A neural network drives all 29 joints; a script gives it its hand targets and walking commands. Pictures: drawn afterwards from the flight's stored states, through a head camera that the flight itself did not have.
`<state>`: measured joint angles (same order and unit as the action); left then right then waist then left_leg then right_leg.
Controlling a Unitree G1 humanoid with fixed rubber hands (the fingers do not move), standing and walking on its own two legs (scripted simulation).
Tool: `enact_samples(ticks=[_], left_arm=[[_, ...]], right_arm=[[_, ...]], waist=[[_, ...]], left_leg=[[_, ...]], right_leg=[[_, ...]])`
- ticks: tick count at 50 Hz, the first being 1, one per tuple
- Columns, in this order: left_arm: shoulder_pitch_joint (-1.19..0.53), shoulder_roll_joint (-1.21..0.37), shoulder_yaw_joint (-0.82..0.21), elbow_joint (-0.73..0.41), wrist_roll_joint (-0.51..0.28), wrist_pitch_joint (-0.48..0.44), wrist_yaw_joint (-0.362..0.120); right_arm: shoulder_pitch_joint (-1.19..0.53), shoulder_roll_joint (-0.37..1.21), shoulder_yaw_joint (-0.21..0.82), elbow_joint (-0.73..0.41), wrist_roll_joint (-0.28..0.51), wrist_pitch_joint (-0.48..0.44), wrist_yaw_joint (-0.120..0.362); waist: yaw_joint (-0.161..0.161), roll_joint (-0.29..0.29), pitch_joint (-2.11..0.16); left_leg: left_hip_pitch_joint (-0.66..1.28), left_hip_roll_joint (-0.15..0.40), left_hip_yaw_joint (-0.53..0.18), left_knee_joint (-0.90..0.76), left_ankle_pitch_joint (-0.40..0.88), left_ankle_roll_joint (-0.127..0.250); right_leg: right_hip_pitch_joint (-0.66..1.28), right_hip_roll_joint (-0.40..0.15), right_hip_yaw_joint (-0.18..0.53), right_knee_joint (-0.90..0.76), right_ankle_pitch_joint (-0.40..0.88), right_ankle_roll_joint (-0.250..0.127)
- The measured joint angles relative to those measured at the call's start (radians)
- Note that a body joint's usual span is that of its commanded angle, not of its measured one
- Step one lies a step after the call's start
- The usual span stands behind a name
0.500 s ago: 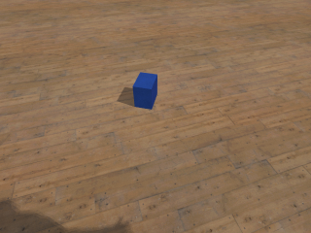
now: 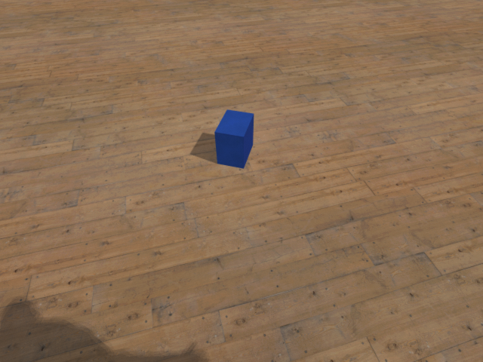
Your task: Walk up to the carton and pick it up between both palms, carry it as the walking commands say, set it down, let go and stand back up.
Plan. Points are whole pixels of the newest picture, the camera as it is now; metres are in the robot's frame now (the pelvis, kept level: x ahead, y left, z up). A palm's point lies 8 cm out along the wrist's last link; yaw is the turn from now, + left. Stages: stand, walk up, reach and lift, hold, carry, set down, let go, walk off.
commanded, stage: walk up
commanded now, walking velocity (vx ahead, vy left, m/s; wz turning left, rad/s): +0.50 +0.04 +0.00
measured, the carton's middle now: (235, 139) +1.48 +0.08 -0.65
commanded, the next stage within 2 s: none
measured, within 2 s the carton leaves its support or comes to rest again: neither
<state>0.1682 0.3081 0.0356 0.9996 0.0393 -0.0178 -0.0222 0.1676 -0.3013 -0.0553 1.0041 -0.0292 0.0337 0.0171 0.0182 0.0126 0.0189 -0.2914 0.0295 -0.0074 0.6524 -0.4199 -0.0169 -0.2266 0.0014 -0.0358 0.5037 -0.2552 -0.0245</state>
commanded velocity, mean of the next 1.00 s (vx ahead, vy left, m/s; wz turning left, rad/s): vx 0.50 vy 0.06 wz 0.02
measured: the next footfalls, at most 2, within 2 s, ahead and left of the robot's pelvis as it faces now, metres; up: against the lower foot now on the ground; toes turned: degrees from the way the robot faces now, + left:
left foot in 0.20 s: +0.12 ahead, +0.15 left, +0.00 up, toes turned +7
right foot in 0.58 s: +0.36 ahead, -0.15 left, +0.00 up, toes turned -9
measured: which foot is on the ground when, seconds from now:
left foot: up 0.00-0.18, down 0.20-0.60, up 0.62-0.94, down 0.96-1.00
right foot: down 0.00-0.20, up 0.22-0.56, down 0.58-0.98, up 1.00-1.00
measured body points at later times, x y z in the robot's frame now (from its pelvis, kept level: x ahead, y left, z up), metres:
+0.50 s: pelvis +0.17 +0.02 +0.00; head +0.17 +0.03 +0.45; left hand +0.32 +0.25 -0.13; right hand +0.11 -0.23 -0.14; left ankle +0.08 +0.15 -0.74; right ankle +0.26 -0.14 -0.70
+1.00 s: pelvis +0.41 +0.03 -0.02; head +0.43 +0.04 +0.43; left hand +0.32 +0.27 -0.17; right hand +0.58 -0.20 -0.13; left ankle +0.50 +0.15 -0.74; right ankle +0.32 -0.14 -0.73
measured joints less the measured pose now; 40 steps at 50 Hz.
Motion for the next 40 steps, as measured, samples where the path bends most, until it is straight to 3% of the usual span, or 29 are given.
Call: enact_samples(ticks=[2,4,6,9,11,13,17,21,27,30,32,35,37,40], left_arm=[[0.049,-0.029,-0.001,0.009,0.0,-0.009,0.007],[0.105,-0.051,0.0,0.02,0.001,-0.014,0.011],[0.15,-0.064,0.004,0.03,0.001,-0.018,0.012],[0.187,-0.07,0.007,0.039,-0.002,-0.02,0.008],[0.199,-0.067,0.008,0.042,-0.005,-0.018,0.004],[0.194,-0.071,0.009,0.04,0.004,-0.009,0.002],[0.127,-0.067,0.009,0.007,0.001,-0.003,-0.015],[0.037,-0.05,0.012,-0.038,-0.003,0.004,-0.031],[-0.094,-0.054,0.006,-0.091,-0.013,0.006,-0.047],[-0.142,-0.074,0.006,-0.106,-0.01,-0.015,-0.036],[-0.152,-0.102,0.006,-0.107,-0.005,-0.033,-0.018],[-0.089,-0.128,0.002,-0.076,-0.007,-0.04,0.005],[-0.019,-0.134,0.008,-0.041,-0.009,-0.04,0.014],[0.089,-0.127,0.026,-0.003,-0.013,-0.038,0.017]], right_arm=[[-0.004,0.009,0.0,-0.011,-0.013,-0.005,0.006],[-0.013,0.023,0.002,-0.025,-0.013,-0.022,0.017],[-0.012,0.04,0.008,-0.041,-0.005,-0.04,0.026],[-0.004,0.063,0.018,-0.057,0.005,-0.059,0.028],[-0.002,0.082,0.015,-0.059,-0.002,-0.076,0.018],[0.014,0.097,0.017,-0.063,-0.008,-0.082,0.003],[0.1,0.11,0.021,-0.039,-0.004,-0.09,-0.011],[0.191,0.112,0.022,-0.006,-0.001,-0.098,-0.013],[0.284,0.103,0.016,0.03,-0.002,-0.097,-0.006],[0.319,0.093,0.01,0.043,0.0,-0.086,-0.003],[0.3,0.081,0.007,0.043,0.005,-0.078,-0.003],[0.228,0.059,-0.001,0.016,-0.005,-0.07,0.002],[0.167,0.045,-0.004,-0.009,-0.005,-0.068,0.008],[0.084,0.039,-0.001,-0.047,0.0,-0.06,0.017]], waist=[[0.015,0.021,-0.003],[0.026,0.031,-0.005],[0.028,0.03,-0.011],[0.024,0.016,-0.016],[0.019,-0.016,-0.011],[0.018,-0.037,-0.008],[-0.026,-0.046,-0.005],[-0.061,-0.059,-0.005],[-0.103,-0.054,0.003],[-0.104,-0.025,0.011],[-0.096,0.021,0.033],[-0.065,0.063,0.042],[-0.037,0.083,0.041],[0.003,0.088,0.035]], left_leg=[[-0.079,0.018,0.005,0.161,0.015,-0.003],[-0.119,0.033,0.015,0.215,0.038,-0.007],[-0.12,0.046,0.031,0.16,0.04,-0.01],[-0.052,0.052,0.062,-0.048,0.079,-0.006],[-0.021,0.029,0.089,-0.096,0.166,0.013],[0.004,0.019,0.126,-0.08,0.142,0.028],[0.099,0.014,0.136,-0.158,0.125,0.026],[0.208,0.017,0.142,-0.26,0.127,0.011],[0.326,0.039,0.147,-0.31,0.066,-0.036],[0.303,0.069,0.124,-0.154,-0.054,-0.048],[0.186,0.081,0.052,0.138,-0.113,-0.009],[0.004,0.055,0.013,0.483,-0.053,0.009],[-0.087,0.062,0.032,0.558,0.008,0.008],[-0.182,0.084,0.055,0.511,0.071,0.006]], right_leg=[[0.014,0.011,-0.009,-0.028,0.003,0.002],[0.044,0.016,-0.009,-0.072,0.002,0.007],[0.075,0.01,-0.014,-0.111,0.006,0.017],[0.092,-0.009,-0.027,-0.085,-0.036,0.035],[0.036,-0.04,-0.011,0.084,-0.129,0.025],[-0.068,-0.056,0.008,0.342,-0.172,0.019],[-0.201,-0.081,-0.012,0.526,-0.079,0.044],[-0.279,-0.118,-0.015,0.469,0.01,0.062],[-0.261,-0.136,-0.04,0.181,0.047,0.059],[-0.203,-0.117,-0.073,0.101,0.092,0.044],[-0.209,-0.107,-0.105,0.185,0.037,0.028],[-0.16,-0.096,-0.124,0.183,-0.028,0.028],[-0.11,-0.084,-0.124,0.139,-0.032,0.033],[-0.028,-0.075,-0.127,0.071,-0.04,0.04]])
